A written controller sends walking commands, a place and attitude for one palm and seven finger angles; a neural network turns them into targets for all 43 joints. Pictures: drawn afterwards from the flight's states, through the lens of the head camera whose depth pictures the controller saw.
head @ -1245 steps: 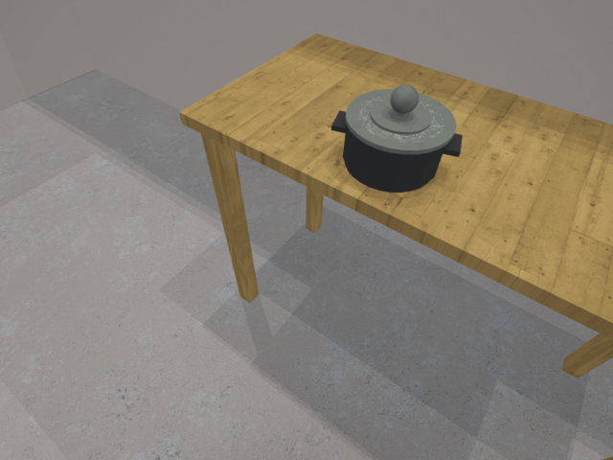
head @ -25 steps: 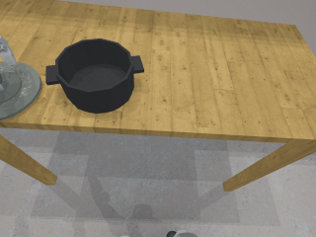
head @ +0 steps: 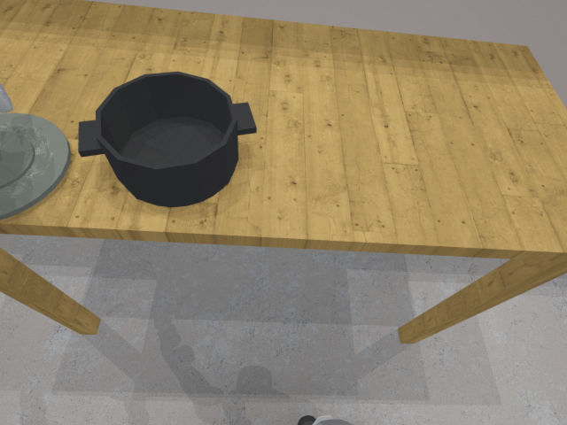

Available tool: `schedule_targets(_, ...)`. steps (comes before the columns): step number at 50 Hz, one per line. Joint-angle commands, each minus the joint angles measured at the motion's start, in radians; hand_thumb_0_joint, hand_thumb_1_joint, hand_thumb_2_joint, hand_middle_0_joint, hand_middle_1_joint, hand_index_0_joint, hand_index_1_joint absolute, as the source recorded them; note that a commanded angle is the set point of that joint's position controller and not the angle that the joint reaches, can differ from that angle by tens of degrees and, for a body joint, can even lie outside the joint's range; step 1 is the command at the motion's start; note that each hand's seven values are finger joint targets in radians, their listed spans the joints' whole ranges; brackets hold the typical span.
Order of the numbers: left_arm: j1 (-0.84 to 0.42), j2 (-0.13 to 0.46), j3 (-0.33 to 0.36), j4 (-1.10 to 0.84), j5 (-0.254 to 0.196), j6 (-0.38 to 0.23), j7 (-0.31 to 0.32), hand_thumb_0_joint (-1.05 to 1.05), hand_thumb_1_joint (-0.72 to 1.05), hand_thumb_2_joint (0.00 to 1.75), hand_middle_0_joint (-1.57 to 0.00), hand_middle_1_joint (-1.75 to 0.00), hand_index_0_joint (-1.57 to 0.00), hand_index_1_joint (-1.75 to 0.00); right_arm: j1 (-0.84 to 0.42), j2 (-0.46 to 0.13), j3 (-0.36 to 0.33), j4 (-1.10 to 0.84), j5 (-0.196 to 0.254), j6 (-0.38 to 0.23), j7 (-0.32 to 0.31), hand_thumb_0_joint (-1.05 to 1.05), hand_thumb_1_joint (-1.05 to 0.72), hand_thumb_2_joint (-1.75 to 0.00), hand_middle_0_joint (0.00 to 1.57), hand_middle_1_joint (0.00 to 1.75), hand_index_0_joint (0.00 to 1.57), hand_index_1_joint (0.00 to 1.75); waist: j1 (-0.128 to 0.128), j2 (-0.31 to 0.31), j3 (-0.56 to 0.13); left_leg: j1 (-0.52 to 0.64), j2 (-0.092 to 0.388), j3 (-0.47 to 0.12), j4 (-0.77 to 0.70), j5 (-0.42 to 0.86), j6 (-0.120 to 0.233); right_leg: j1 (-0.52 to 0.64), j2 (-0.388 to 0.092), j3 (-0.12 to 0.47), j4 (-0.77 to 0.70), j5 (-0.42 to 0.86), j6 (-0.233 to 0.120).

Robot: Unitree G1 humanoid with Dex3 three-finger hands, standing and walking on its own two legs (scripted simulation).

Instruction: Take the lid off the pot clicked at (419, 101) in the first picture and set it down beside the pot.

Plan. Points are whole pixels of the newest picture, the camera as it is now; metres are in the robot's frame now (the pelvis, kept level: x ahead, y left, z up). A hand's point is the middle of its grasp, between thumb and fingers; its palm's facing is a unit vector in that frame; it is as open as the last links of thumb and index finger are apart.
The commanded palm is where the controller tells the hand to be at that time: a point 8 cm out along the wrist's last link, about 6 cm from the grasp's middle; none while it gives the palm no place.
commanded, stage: raise the empty hand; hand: left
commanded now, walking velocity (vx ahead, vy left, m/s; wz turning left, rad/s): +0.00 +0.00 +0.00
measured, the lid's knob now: out of the picture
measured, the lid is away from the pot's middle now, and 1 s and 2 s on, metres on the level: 0.24 0.24 0.24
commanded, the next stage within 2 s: draw the hand back to the body in 1.20 s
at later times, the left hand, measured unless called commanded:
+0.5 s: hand out of the picture +0.47 +0.36 +0.18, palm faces -0.34 -0.14 -0.93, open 11.1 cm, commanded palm +0.49 +0.35 +0.25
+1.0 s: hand out of the picture +0.49 +0.35 +0.24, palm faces -0.26 -0.14 -0.95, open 11.1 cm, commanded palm +0.50 +0.35 +0.30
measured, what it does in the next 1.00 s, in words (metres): stands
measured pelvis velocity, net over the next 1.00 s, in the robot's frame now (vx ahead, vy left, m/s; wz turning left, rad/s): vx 0.01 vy -0.01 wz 0.01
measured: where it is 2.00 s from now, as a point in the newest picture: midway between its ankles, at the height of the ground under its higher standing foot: outside the picture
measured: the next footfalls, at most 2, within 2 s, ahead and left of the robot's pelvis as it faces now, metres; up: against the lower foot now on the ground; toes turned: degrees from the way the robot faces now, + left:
none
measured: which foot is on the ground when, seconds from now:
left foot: down 0.00-1.00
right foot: down 0.00-1.00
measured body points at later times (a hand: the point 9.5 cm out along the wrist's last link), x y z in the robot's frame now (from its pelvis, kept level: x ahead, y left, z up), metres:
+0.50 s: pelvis +0.00 +0.00 +0.01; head +0.08 +0.02 +0.45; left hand +0.48 +0.36 +0.24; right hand +0.03 -0.27 -0.11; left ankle -0.03 +0.06 -0.72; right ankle +0.01 -0.15 -0.72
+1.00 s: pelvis +0.01 -0.01 +0.01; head +0.09 +0.01 +0.46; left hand +0.50 +0.35 +0.29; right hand +0.02 -0.28 -0.11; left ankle -0.03 +0.06 -0.72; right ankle +0.01 -0.15 -0.72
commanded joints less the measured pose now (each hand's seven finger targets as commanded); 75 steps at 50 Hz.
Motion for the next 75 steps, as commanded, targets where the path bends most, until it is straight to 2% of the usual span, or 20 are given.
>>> schedule_targets(1, -0.512, 0.273, 0.026, -0.223, -0.025, 0.005, 0.027, 0.0, -0.06, 0.74, -0.39, -0.78, -0.39, -0.78, 0.109, -0.19, -0.06, -0.038, -0.003, -0.014, -0.01, 0.0, -0.9, -0.9, 0.2, 0.3, 0.2, 0.3, 0.005, 0.218, -0.438, 0.437, 0.017, -0.058, -0.042, 0.697, -0.039, 0.073, 0.066, -0.046, -0.02, 0.22, -0.049)
schedule_targets(10, -0.526, 0.209, -0.017, -0.23, -0.032, 0.023, 0.01, 0.0, -0.06, 0.74, -0.39, -0.78, -0.39, -0.78, 0.078, -0.188, -0.055, -0.043, -0.001, -0.017, 0.002, 0.0, -0.9, -0.9, 0.2, 0.3, 0.2, 0.3, 0.016, 0.214, -0.403, 0.448, 0.013, -0.07, -0.065, 0.746, -0.051, 0.087, 0.063, -0.057, -0.028, 0.232, -0.06)
schedule_targets(11, -0.541, 0.251, 0.016, -0.241, -0.024, 0.026, 0.012, 0.0, -0.06, 0.74, -0.39, -0.78, -0.39, -0.78, 0.085, -0.187, -0.058, -0.041, -0.008, -0.015, 0.005, 0.0, -0.9, -0.9, 0.2, 0.3, 0.2, 0.3, 0.018, 0.203, -0.436, 0.463, 0.016, -0.074, -0.063, 0.749, -0.051, 0.097, 0.064, -0.05, -0.028, 0.226, -0.054)
schedule_targets(18, -0.569, 0.219, -0.035, -0.167, -0.015, 0.052, 0.006, 0.0, -0.06, 0.74, -0.39, -0.78, -0.39, -0.78, 0.074, -0.189, -0.048, -0.04, -0.001, -0.019, 0.002, 0.0, -0.9, -0.9, 0.2, 0.3, 0.2, 0.3, 0.004, 0.131, -0.365, 0.376, 0.007, -0.055, -0.103, 0.569, -0.027, 0.135, 0.055, -0.045, -0.052, 0.195, -0.055)
schedule_targets(20, -0.629, 0.248, -0.015, -0.249, -0.015, 0.048, 0.011, 0.0, -0.06, 0.74, -0.39, -0.78, -0.39, -0.78, 0.069, -0.191, -0.05, -0.047, -0.001, -0.022, 0.001, 0.0, -0.9, -0.9, 0.2, 0.3, 0.2, 0.3, 0.018, 0.203, -0.426, 0.44, 0.01, -0.068, -0.106, 0.659, -0.041, 0.145, 0.053, -0.048, -0.049, 0.218, -0.062)
schedule_targets(24, -0.585, 0.259, -0.024, -0.137, -0.002, 0.066, 0.006, 0.0, -0.06, 0.74, -0.39, -0.78, -0.39, -0.78, 0.081, -0.189, -0.041, -0.037, -0.001, -0.03, -0.004, 0.0, -0.9, -0.9, 0.2, 0.3, 0.2, 0.3, 0.007, 0.119, -0.362, 0.354, 0.002, -0.042, -0.12, 0.549, -0.02, 0.187, 0.051, -0.04, -0.065, 0.218, -0.054)
schedule_targets(27, -0.662, 0.239, -0.033, -0.211, 0.0, 0.07, 0.005, 0.0, -0.06, 0.74, -0.39, -0.78, -0.39, -0.78, 0.076, -0.187, -0.048, -0.039, -0.002, -0.031, 0.001, 0.0, -0.9, -0.9, 0.2, 0.3, 0.2, 0.3, 0.011, 0.209, -0.417, 0.456, 0.012, -0.068, -0.118, 0.682, -0.043, 0.151, 0.052, -0.045, -0.068, 0.224, -0.058)
schedule_targets(32, -0.628, 0.198, -0.064, -0.145, 0.001, 0.091, -0.007, 0.0, -0.06, 0.74, -0.39, -0.78, -0.39, -0.78, 0.083, -0.187, -0.048, -0.031, -0.002, -0.035, 0.006, 0.0, -0.9, -0.9, 0.2, 0.3, 0.2, 0.3, 0.007, 0.17, -0.372, 0.437, 0.011, -0.059, -0.124, 0.685, -0.037, 0.157, 0.054, -0.045, -0.08, 0.237, -0.055)
schedule_targets(34, -0.621, 0.242, -0.042, -0.128, 0.004, 0.102, -0.009, 0.0, -0.06, 0.74, -0.39, -0.78, -0.39, -0.78, 0.086, -0.194, -0.045, -0.029, -0.002, -0.036, 0.005, 0.0, -0.9, -0.9, 0.2, 0.3, 0.2, 0.3, 0.008, 0.106, -0.353, 0.384, 0.008, -0.043, -0.142, 0.583, -0.021, 0.201, 0.05, -0.037, -0.09, 0.228, -0.051)
schedule_targets(40, -0.691, 0.255, -0.047, -0.189, 0.011, 0.112, -0.014, 0.0, -0.06, 0.74, -0.39, -0.78, -0.39, -0.78, 0.082, -0.196, -0.043, -0.028, 0.003, -0.044, 0.005, 0.0, -0.9, -0.9, 0.2, 0.3, 0.2, 0.3, 0.014, 0.201, -0.4, 0.458, 0.014, -0.05, -0.155, 0.708, -0.04, 0.216, 0.047, -0.041, -0.101, 0.267, -0.057)
schedule_targets(41, -0.713, 0.289, -0.022, -0.206, 0.02, 0.114, -0.012, 0.0, -0.06, 0.74, -0.39, -0.78, -0.39, -0.78, 0.082, -0.194, -0.045, -0.032, -0.006, -0.045, 0.007, 0.0, -0.9, -0.9, 0.2, 0.3, 0.2, 0.3, 0.019, 0.195, -0.443, 0.47, 0.011, -0.051, -0.148, 0.711, -0.037, 0.237, 0.047, -0.03, -0.097, 0.273, -0.052)
schedule_targets(44, -0.695, 0.297, -0.023, -0.167, 0.024, 0.129, -0.016, 0.0, -0.06, 0.74, -0.39, -0.78, -0.39, -0.78, 0.08, -0.193, -0.043, -0.032, -0.006, -0.044, 0.008, 0.0, -0.9, -0.9, 0.2, 0.3, 0.2, 0.3, 0.017, 0.158, -0.412, 0.428, 0.008, -0.035, -0.155, 0.689, -0.023, 0.269, 0.042, -0.028, -0.103, 0.3, -0.049)
schedule_targets(50, -0.668, 0.236, -0.07, -0.154, 0.016, 0.155, -0.031, 0.0, -0.06, 0.74, -0.39, -0.78, -0.39, -0.78, 0.064, -0.192, -0.041, -0.039, 0.0, -0.041, 0.015, 0.0, -0.9, -0.9, 0.2, 0.3, 0.2, 0.3, 0.017, 0.142, -0.371, 0.425, 0.012, -0.026, -0.167, 0.721, -0.021, 0.276, 0.039, -0.032, -0.114, 0.327, -0.05)
schedule_targets(52, -0.719, 0.306, -0.028, -0.206, 0.029, 0.159, -0.028, 0.0, -0.06, 0.74, -0.39, -0.78, -0.39, -0.78, 0.059, -0.192, -0.04, -0.042, -0.006, -0.039, 0.016, 0.0, -0.9, -0.9, 0.2, 0.3, 0.2, 0.3, 0.022, 0.154, -0.425, 0.441, 0.01, -0.026, -0.163, 0.738, -0.015, 0.311, 0.034, -0.022, -0.109, 0.354, -0.046)
schedule_targets(55, -0.727, 0.234, -0.079, -0.2, 0.022, 0.172, -0.038, 0.0, -0.06, 0.74, -0.39, -0.78, -0.39, -0.78, 0.057, -0.19, -0.041, -0.04, 0.001, -0.046, 0.019, 0.0, -0.9, -0.9, 0.2, 0.3, 0.2, 0.3, 0.014, 0.173, -0.411, 0.48, 0.015, -0.036, -0.17, 0.789, -0.027, 0.281, 0.035, -0.033, -0.121, 0.347, -0.049)
schedule_targets(57, -0.679, 0.273, -0.045, -0.145, 0.032, 0.18, -0.037, 0.0, -0.06, 0.74, -0.39, -0.78, -0.39, -0.78, 0.057, -0.189, -0.039, -0.038, -0.006, -0.047, 0.021, 0.0, -0.9, -0.9, 0.2, 0.3, 0.2, 0.3, 0.019, 0.115, -0.388, 0.443, 0.01, -0.026, -0.164, 0.743, -0.013, 0.302, 0.035, -0.024, -0.115, 0.348, -0.043)
schedule_targets(59, -0.665, 0.229, -0.085, -0.129, 0.026, 0.191, -0.04, 0.0, -0.06, 0.74, -0.39, -0.78, -0.39, -0.78, 0.046, -0.19, -0.037, -0.04, -0.003, -0.045, 0.021, 0.0, -0.9, -0.9, 0.2, 0.3, 0.2, 0.3, 0.014, 0.088, -0.358, 0.407, 0.01, -0.015, -0.183, 0.672, -0.01, 0.308, 0.029, -0.024, -0.122, 0.339, -0.041)
schedule_targets(63, -0.714, 0.231, -0.086, -0.168, 0.03, 0.197, -0.039, 0.0, -0.06, 0.74, -0.39, -0.78, -0.39, -0.78, 0.042, -0.191, -0.038, -0.036, -0.005, -0.046, 0.022, 0.0, -0.9, -0.9, 0.2, 0.3, 0.2, 0.3, 0.011, 0.118, -0.378, 0.437, 0.011, -0.019, -0.186, 0.682, -0.011, 0.304, 0.029, -0.023, -0.126, 0.334, -0.042)
schedule_targets(72, -0.613, 0.273, -0.02, -0.257, 0.022, 0.184, -0.028, 0.0, -0.06, 0.74, -0.39, -0.78, -0.39, -0.78, -0.001, -0.179, -0.041, -0.081, -0.009, -0.038, 0.028, 0.0, -0.9, -0.9, 0.2, 0.3, 0.2, 0.3, 0.044, 0.114, -0.416, 0.435, 0.001, -0.017, -0.181, 0.719, -0.005, 0.362, 0.018, -0.017, -0.105, 0.376, -0.046)
schedule_targets(75, -0.569, 0.287, 0.009, -0.37, 0.005, 0.178, -0.024, 0.0, -0.06, 0.74, -0.39, -0.78, -0.39, -0.78, -0.027, -0.177, -0.047, -0.108, -0.008, -0.033, 0.036, 0.0, -0.9, -0.9, 0.2, 0.3, 0.2, 0.3, 0.062, 0.18, -0.451, 0.483, 0.002, -0.032, -0.173, 0.818, -0.01, 0.364, 0.016, -0.015, -0.101, 0.401, -0.054)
